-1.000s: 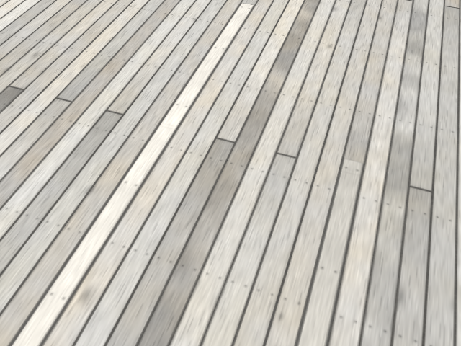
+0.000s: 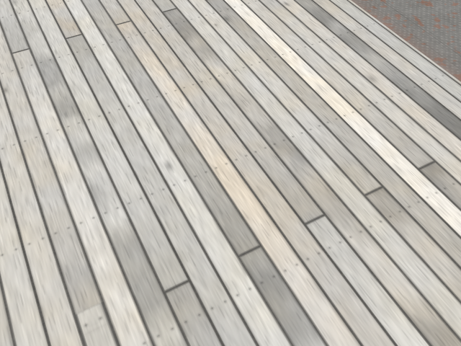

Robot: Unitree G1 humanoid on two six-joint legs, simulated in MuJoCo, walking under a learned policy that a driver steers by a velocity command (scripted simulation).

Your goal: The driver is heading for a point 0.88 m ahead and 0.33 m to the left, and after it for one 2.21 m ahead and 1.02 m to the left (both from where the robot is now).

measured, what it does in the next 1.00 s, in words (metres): walks ahead, turning left: right foot, then left foot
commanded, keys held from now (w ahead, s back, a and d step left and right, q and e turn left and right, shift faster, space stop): w+q+shift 1.00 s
